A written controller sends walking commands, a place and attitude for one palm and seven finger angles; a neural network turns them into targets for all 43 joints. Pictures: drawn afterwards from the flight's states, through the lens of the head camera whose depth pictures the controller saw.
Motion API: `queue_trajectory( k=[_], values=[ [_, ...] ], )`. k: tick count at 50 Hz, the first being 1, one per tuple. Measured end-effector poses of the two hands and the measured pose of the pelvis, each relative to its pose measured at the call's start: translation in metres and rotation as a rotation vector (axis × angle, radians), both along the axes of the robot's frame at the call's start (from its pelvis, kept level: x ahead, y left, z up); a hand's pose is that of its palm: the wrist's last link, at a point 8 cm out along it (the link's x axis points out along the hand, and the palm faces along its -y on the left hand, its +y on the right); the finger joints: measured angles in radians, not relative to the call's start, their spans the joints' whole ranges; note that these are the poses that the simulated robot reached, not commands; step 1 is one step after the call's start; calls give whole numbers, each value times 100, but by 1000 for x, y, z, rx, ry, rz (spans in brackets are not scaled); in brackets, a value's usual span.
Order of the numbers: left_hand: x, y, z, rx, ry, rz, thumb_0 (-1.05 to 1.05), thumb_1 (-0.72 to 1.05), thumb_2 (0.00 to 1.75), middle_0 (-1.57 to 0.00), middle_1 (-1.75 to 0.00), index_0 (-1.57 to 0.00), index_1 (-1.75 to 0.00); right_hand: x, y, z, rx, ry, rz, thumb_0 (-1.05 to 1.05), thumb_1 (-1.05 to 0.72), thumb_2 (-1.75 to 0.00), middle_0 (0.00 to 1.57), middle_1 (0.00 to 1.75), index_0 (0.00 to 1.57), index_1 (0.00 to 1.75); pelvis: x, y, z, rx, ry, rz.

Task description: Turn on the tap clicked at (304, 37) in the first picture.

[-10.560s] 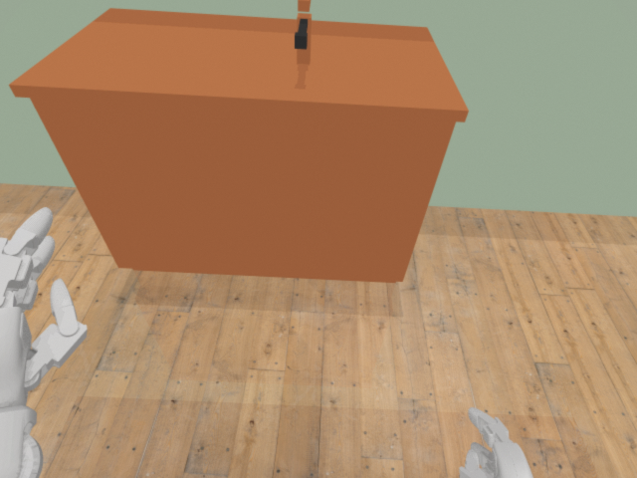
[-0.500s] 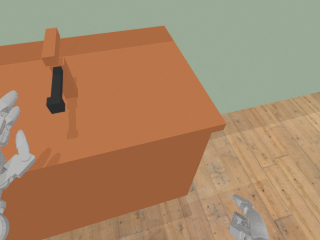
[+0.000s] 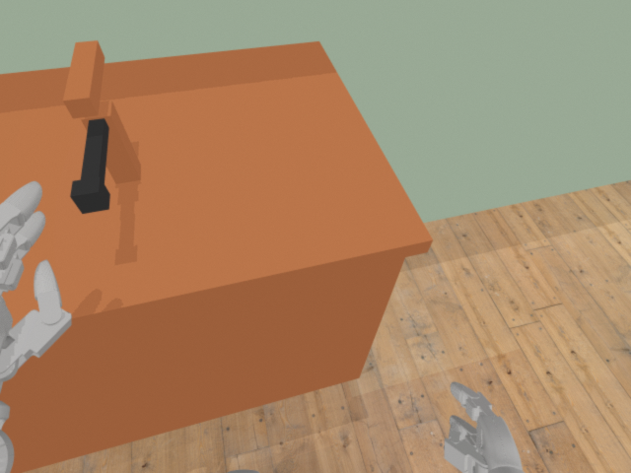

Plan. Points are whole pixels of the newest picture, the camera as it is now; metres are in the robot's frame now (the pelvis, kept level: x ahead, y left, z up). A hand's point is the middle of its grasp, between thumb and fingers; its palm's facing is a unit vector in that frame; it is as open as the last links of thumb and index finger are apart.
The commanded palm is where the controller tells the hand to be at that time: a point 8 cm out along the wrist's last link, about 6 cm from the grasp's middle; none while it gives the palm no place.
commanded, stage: shuffle to correct the standing spot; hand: left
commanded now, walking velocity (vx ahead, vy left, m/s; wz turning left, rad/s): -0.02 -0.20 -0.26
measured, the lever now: (91, 195) +0.37 +0.28 +0.15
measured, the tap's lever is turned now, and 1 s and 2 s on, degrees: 0 0 0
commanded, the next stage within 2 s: come to a stop and stand still in 0.28 s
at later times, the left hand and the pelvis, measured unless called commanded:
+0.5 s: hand (135, 337) +0.21 +0.17 +0.16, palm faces +0.28 -0.86 -0.43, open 7.4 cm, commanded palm +0.16 +0.21 +0.18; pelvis -0.02 -0.06 +0.01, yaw -4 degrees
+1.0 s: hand (98, 273) +0.25 +0.21 +0.19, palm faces +0.35 -0.83 -0.44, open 7.4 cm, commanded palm +0.19 +0.23 +0.18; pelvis +0.01 -0.03 +0.01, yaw -5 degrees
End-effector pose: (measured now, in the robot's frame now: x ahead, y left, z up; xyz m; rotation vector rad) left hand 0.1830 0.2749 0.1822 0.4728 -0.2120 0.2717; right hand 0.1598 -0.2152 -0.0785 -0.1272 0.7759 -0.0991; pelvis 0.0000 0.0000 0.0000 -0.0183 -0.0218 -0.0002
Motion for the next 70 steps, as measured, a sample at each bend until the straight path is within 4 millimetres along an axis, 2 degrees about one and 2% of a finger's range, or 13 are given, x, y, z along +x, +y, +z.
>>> queue_trajectory(
  k=[10,16,21,30,37,39,43,46,52,57,61,66,70],
  values=[
    [-9,-8,11,58,-50,28,2,89,90,-21,-30,-21,-30,-8,-30,-2,-76,12,-5,1,-91,-90,20,30,20,30,-5,-16,-4,28,-5,-42],
    [1,-41,7,30,-58,6,2,89,90,-21,-30,-21,-30,-15,-44,-12,9,-3,-14,1,-91,-90,20,30,20,30,-15,-37,-7,-4,-29,-32],
    [-6,-60,-10,-26,40,-34,1,89,90,-21,-30,-21,-30,-35,-65,0,-19,33,-62,1,-91,-90,21,30,20,30,-16,-50,3,34,5,-63],
    [-10,-55,12,-3,-90,29,2,89,90,-21,-30,-21,-31,-49,-90,7,-115,62,-75,1,-91,-90,20,30,20,30,-15,-55,8,16,32,-75],
    [1,-54,6,-60,-75,34,1,89,90,-21,-30,-21,-30,-35,-81,16,-92,-2,-92,1,-91,-90,20,30,20,30,-10,-46,11,10,7,-73],
    [13,-48,16,19,-100,-6,2,89,90,-21,-30,-21,-30,-29,-70,18,-104,-30,-43,1,-91,-90,20,30,20,30,-12,-45,9,10,4,-45],
    [36,-16,50,140,-207,65,2,88,90,-21,-30,-22,-31,-18,-52,7,-50,-59,43,1,-91,-90,20,30,20,30,-14,-45,4,29,17,-56],
    [39,-11,54,134,-205,77,2,89,90,-21,-30,-21,-30,-17,-46,0,6,-64,43,1,-91,-90,20,30,20,30,-7,-41,4,27,44,-75],
    [25,-31,-2,16,-19,-11,1,90,90,-20,-30,-21,-30,-25,-47,-11,7,15,46,1,-91,-90,21,30,20,30,9,-30,5,19,74,-73],
    [26,-15,-32,-42,55,31,2,89,90,-21,-30,-21,-30,-21,-51,-8,-78,87,87,1,-91,-90,21,30,20,30,11,-27,5,21,69,-40],
    [34,-4,-13,-18,-31,38,2,89,90,-21,-30,-21,-31,-3,-48,1,-113,51,112,1,-91,-90,20,30,20,30,10,-22,4,20,64,-24],
    [32,-7,24,51,-160,-34,2,89,90,-21,-30,-21,-30,22,-36,15,-95,-59,94,1,-91,-90,20,30,20,30,11,-11,4,18,66,-33],
    [25,0,25,66,-131,-42,1,89,90,-21,-30,-21,-30,33,-23,22,-68,-105,52,1,-91,-90,20,30,20,30,12,-2,5,15,65,-47]
  ],
)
